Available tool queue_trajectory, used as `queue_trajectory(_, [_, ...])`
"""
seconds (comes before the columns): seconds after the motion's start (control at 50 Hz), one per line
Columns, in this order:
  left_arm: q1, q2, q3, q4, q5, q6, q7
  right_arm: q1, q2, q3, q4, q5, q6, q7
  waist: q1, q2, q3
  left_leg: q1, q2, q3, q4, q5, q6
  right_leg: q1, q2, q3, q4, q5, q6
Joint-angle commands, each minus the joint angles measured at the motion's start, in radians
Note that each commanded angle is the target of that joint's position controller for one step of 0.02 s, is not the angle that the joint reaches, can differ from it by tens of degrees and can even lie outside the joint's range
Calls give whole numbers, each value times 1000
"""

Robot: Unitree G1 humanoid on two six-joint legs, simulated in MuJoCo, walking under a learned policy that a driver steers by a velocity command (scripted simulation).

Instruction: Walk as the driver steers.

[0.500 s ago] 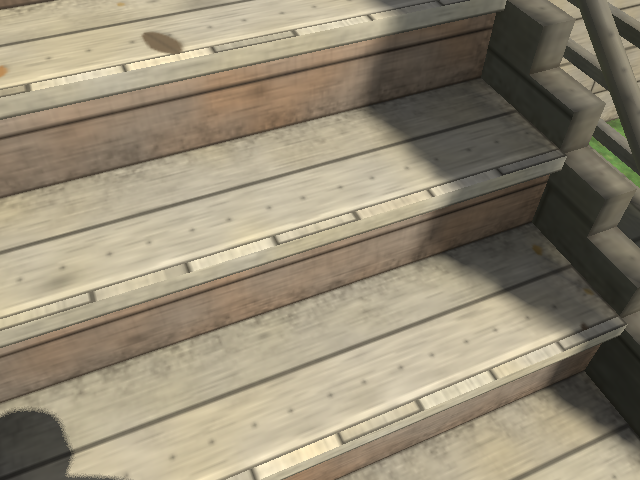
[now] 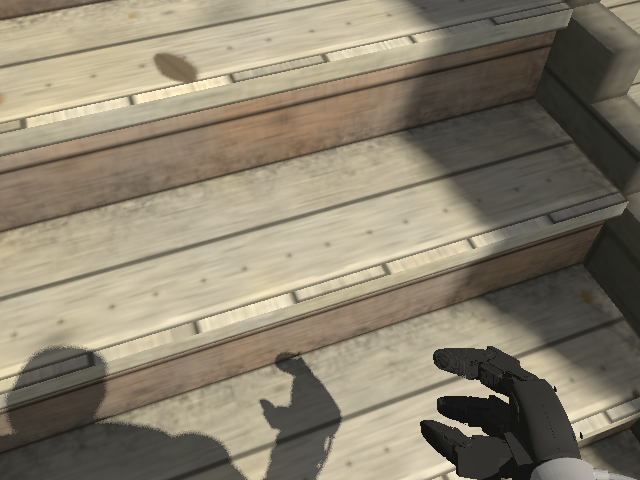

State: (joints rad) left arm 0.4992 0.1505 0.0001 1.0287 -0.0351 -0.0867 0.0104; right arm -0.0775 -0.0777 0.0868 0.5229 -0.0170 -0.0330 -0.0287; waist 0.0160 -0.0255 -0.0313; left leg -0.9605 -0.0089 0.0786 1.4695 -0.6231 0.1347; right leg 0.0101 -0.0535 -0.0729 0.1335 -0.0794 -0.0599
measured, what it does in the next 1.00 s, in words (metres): climbs: right foot 0.19 m higher, then left foot 0.19 m higher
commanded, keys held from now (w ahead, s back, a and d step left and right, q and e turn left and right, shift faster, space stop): w+shift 0.60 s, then w+q+shift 0.40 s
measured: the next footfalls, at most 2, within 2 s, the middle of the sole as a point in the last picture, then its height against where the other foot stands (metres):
right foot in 0.46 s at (380, 418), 0.19 m higher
left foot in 0.92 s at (287, 249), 0.19 m higher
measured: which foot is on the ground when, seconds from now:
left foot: down 0.00-0.50, up 0.52-0.90, down 0.92-1.00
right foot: down 0.00-0.00, up 0.02-0.44, down 0.46-0.94, up 0.96-1.00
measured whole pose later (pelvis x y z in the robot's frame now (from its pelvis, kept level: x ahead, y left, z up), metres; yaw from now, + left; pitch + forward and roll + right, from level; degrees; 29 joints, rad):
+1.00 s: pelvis +0.61 +0.05 +0.43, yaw +15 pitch +5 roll +4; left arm 0.42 0.22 0.05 0.80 0.04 -0.12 -0.01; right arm 0.13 -0.18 0.01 0.67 0.00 -0.01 -0.02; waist 0.02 0.01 -0.08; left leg -0.65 -0.22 0.12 1.16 -0.64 0.19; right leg -0.44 -0.08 -0.01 1.36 0.03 -0.07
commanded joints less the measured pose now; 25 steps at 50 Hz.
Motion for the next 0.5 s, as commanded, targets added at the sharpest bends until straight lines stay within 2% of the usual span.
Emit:
queue_trajectory(0.02, [-253, 328, 111, -203, -17, -46, -22, 540, -337, -142, 100, -32, 11, -17, -329, 36, -326, 718, -6, -362, -632, -242, 54, -246, -140, 68, 846, 1599, -152])
queue_trajectory(0.04, [-309, 165, 97, -280, 29, -48, -60, 573, -415, -173, 197, -25, 28, -38, -283, 415, -236, 824, 170, -957, -1158, -398, 108, -650, 135, 159, 1185, 256, -113])
queue_trajectory(0.06, [-342, 39, 77, -355, 101, -42, -57, 389, -386, -184, 166, 2, 11, -42, -164, 312, -108, 732, 242, -1153, -1235, -316, 64, -887, 209, 396, 1636, 73, -102])
queue_trajectory(0.08, [-338, -41, 44, -405, 114, -36, -55, 256, -298, -166, 187, 4, -3, -23, -46, 116, -19, 627, 255, -1008, -1121, -288, 49, -1013, 188, 340, 1843, 114, -107])
queue_trajectory(0.1, [-309, -97, 14, -421, 133, -29, -51, 213, -212, -145, 233, 21, -18, -3, 28, 38, 41, 488, 242, -803, -1039, -196, 54, -1033, 158, 268, 1903, 118, -107])
queue_trajectory(0.12, [-301, -134, -6, -432, 131, -18, -41, 270, -140, -129, 306, 13, -36, 14, 45, 52, 57, 475, 210, -638, -1030, -40, 56, -1110, 155, 257, 2040, 35, -117])
queue_trajectory(0.14, [-329, -163, -28, -453, 120, 0, -31, 318, -85, -116, 372, -5, -60, 38, 64, 48, 59, 501, 176, -500, -1027, 73, 23, -1182, 140, 278, 2095, -29, -125])
queue_trajectory(0.16, [-345, -157, -36, -462, 101, 10, -22, 335, -57, -108, 410, -15, -69, 51, 66, 67, 84, 521, 170, -402, -1072, 175, 18, -1243, 132, 283, 2087, -73, -122])
queue_trajectory(0.18, [-376, -136, -44, -489, 93, 20, -14, 342, -77, -110, 424, -8, -73, 61, 81, 52, 113, 495, 146, -295, -1123, 237, -10, -1233, 115, 259, 1942, -102, -116])
queue_trajectory(0.2, [-466, -117, -43, -514, 80, 20, -2, 338, -96, -111, 438, -5, -90, 68, 75, 26, 156, 443, 131, -215, -1174, 303, -20, -1219, 123, 227, 1853, -136, -98])
queue_trajectory(0.22, [-506, -48, -38, -534, 91, 25, -5, 328, -148, -118, 404, -2, -102, 48, 83, -34, 143, 396, 128, -200, -1233, 349, -24, -1121, 104, 179, 1640, -88, -65])
queue_trajectory(0.24, [-534, -30, -27, -536, 80, 34, -6, 378, -154, -117, 420, -4, -105, 32, 50, -14, 105, 443, 151, -201, -1282, 512, 12, -1088, 123, 93, 1655, -70, -61])
queue_trajectory(0.26, [-554, -53, -27, -515, 79, 46, -1, 494, -152, -112, 460, -7, -112, 17, 10, 49, 59, 607, 175, -227, -1289, 615, 45, -1199, 119, 48, 1809, -116, -72])
queue_trajectory(0.28, [-584, -87, -35, -523, 78, 44, -1, 597, -181, -117, 489, -5, -109, 13, -15, 82, 50, 802, 206, -228, -1293, 581, 53, -1393, 109, 66, 1946, -263, -86])
queue_trajectory(0.3, [-657, -100, -53, -558, 92, 41, -10, 641, -187, -119, 496, 2, -104, 11, -24, 68, 73, 890, 189, -197, -1328, 472, 26, -1465, 67, 37, 1812, -342, -100])
queue_trajectory(0.32, [-750, -124, -71, -605, 98, 52, -16, 718, -173, -124, 525, 15, -100, 2, -54, 77, 71, 937, 183, -187, -1359, 549, 5, -1474, 47, -17, 1772, -373, -112])
queue_trajectory(0.34, [-821, -112, -75, -630, 82, 54, -19, 769, -199, -132, 531, 13, -105, -14, -77, 58, 86, 999, 203, -204, -1395, 574, 15, -1511, 32, -49, 1746, -410, -108])
queue_trajectory(0.36, [-799, -78, -80, -630, 87, 53, -38, 746, -218, -136, 499, 2, -97, -27, -83, 41, 49, 975, 197, -168, -1480, 696, 35, -1357, 17, -124, 1573, -370, -87])
queue_trajectory(0.38, [-833, -105, -96, -643, 77, 45, -50, 690, -202, -138, 489, 30, -81, -32, -77, 45, 36, 835, 184, -100, -1584, 919, 36, -1053, 20, -153, 1328, -405, -99])
queue_trajectory(0.4, [-731, -105, -89, -595, 65, 50, -58, 629, -191, -135, 446, 48, -82, -34, -55, 61, -46, 726, 183, -68, -1540, 1430, 63, -717, 98, -248, 1196, -366, -91])
queue_trajectory(0.42, [-637, -45, -62, -577, 56, 51, -51, 643, -268, -145, 444, 43, -104, -28, -14, 119, -150, 809, 237, -54, -1348, 2023, 78, -567, 147, -238, 1173, -437, -94])
queue_trajectory(0.44, [-437, 35, -16, -535, 32, 77, -34, 632, -348, -168, 426, 44, -131, -13, 100, 177, -299, 918, 297, -87, -1112, 2376, 104, -439, 194, -217, 1118, -459, -102])
queue_trajectory(0.46, [-243, 114, 24, -490, 55, 95, -12, 514, -394, -195, 383, 69, -155, 17, 200, 226, -391, 912, 340, -112, -864, 2471, 110, -271, 180, -75, 1002, -463, -134])
queue_trajectory(0.48, [-144, 196, 60, -433, 61, 85, 15, 495, -378, -199, 348, 112, -189, 55, 213, 203, -451, 683, 241, -137, -620, 2300, 107, -88, 99, 181, 875, -616, -164])
queue_trajectory(0.5, [-108, 264, 97, -393, 79, 90, 26, 485, -302, -196, 326, 92, -199, 87, 225, 28, -446, 521, 54, -178, -283, 1563, 59, -42, -74, 618, 449, -860, -217])
Keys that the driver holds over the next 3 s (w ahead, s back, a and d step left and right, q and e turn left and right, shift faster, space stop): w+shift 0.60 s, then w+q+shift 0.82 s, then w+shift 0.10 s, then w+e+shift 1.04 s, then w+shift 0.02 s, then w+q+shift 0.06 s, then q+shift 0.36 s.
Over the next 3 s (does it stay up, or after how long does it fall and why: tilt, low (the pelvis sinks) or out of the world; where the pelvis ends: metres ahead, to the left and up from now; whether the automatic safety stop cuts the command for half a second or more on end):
stays up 1.82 0.40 1.44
